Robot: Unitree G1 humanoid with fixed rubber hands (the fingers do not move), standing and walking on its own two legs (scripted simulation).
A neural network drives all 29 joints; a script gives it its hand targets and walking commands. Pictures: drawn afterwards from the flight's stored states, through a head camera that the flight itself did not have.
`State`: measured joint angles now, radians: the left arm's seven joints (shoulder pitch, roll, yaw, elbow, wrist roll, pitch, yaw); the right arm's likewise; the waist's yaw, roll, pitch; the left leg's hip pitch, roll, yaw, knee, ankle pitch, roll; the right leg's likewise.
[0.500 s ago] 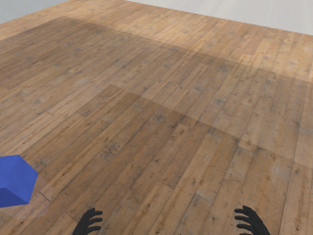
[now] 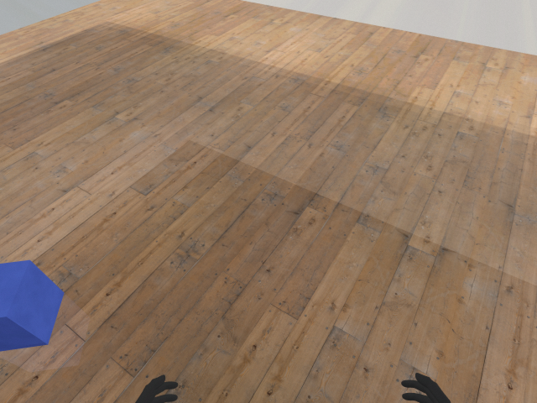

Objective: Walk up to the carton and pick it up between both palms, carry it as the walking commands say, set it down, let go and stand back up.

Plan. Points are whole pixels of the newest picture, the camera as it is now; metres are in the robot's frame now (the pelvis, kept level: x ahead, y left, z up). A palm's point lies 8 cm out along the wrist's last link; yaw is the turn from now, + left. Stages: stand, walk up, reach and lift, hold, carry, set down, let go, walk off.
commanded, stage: stand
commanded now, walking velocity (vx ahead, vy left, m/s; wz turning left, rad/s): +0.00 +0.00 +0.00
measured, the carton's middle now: (10, 306) +0.58 +0.98 -0.63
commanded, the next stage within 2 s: walk up in 0.54 s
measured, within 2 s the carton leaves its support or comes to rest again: neither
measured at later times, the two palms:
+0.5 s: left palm out of the picture +0.12 +0.23 -0.10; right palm out of the picture +0.12 -0.23 -0.10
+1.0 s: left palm out of the picture +0.04 +0.26 -0.09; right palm out of the picture +0.14 -0.27 -0.10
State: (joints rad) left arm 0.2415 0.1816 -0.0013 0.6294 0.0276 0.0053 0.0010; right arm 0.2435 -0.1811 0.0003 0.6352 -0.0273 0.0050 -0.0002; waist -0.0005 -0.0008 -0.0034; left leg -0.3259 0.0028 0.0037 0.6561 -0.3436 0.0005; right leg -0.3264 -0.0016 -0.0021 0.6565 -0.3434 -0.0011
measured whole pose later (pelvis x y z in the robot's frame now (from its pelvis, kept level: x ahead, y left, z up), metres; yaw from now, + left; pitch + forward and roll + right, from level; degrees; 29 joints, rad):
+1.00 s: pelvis -0.01 -0.02 +0.01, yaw +10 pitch +2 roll +1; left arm 0.26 0.25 0.04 0.68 0.02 0.01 0.03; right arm 0.25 -0.28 -0.09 0.65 -0.03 0.05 0.02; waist -0.01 0.01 0.04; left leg -0.53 0.00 0.02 1.09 -0.46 -0.04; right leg -0.31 -0.08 -0.16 0.59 -0.31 -0.02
